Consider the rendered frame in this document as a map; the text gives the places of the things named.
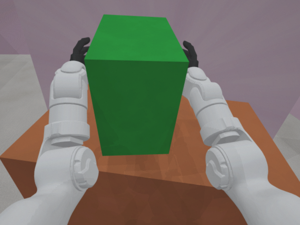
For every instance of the right robot forearm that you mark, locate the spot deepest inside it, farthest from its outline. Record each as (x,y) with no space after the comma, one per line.
(217,123)

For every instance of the left robot forearm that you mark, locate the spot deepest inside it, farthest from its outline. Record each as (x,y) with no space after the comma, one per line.
(68,105)

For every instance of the robot right hand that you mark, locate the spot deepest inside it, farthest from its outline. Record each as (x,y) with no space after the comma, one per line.
(190,54)

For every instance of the robot left upper arm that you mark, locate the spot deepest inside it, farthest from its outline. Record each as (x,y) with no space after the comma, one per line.
(62,176)

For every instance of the robot right upper arm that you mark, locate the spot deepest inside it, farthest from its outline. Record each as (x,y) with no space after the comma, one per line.
(239,168)

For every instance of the robot left hand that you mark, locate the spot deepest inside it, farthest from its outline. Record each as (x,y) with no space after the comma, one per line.
(79,50)

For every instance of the pedestal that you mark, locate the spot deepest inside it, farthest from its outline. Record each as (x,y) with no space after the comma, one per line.
(155,189)

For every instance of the carton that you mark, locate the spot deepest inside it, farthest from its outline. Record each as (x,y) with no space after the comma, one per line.
(136,71)

